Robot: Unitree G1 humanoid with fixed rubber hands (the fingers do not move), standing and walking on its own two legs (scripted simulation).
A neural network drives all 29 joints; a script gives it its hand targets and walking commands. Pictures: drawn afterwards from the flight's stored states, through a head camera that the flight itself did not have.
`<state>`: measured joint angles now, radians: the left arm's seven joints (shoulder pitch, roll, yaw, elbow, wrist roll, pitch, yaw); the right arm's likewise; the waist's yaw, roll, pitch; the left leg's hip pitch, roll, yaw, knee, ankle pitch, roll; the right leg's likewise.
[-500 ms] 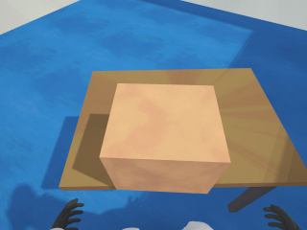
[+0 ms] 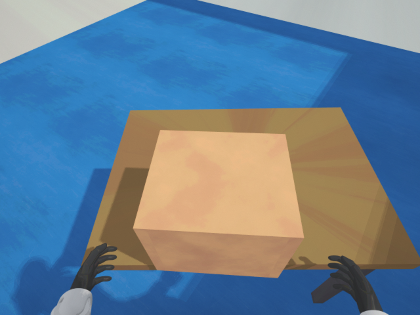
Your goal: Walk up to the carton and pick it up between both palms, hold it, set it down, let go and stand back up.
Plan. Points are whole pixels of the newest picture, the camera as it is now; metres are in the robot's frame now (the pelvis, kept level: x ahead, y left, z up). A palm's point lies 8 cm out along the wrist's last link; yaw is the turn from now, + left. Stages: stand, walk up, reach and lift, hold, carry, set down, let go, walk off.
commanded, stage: reach and lift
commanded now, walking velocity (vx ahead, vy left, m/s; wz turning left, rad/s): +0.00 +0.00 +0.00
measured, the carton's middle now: (219, 204) +0.35 +0.01 -0.04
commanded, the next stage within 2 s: none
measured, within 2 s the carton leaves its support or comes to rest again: neither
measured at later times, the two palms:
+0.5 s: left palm (75, 275) +0.19 +0.28 -0.02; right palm (352, 300) +0.15 -0.22 -0.05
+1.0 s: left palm (84, 269) +0.20 +0.26 -0.01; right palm (346, 280) +0.18 -0.21 -0.03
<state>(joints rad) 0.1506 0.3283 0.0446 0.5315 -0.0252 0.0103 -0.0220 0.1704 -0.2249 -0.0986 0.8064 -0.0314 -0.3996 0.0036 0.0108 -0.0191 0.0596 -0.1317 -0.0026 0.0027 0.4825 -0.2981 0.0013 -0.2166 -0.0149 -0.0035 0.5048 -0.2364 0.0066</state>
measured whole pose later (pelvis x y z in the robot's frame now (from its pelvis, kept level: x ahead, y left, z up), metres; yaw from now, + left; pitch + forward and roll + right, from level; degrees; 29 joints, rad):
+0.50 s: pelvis -0.01 +0.01 +0.00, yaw +0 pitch -5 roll +0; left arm 0.16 0.33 0.04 0.53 -0.15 -0.26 -0.04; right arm 0.18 -0.15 -0.10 0.79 0.08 -0.48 -0.01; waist 0.02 -0.02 0.06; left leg -0.10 0.00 0.00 0.47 -0.29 0.00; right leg -0.16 -0.01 0.00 0.45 -0.20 0.01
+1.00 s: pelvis +0.00 +0.01 +0.00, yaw +0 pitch -5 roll -1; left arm 0.16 0.33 -0.05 0.53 -0.28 -0.40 -0.04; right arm 0.16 -0.15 -0.05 0.69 0.18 -0.45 -0.01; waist 0.02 -0.02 0.06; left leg -0.10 0.00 0.00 0.47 -0.30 0.00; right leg -0.16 -0.01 0.00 0.45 -0.21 0.01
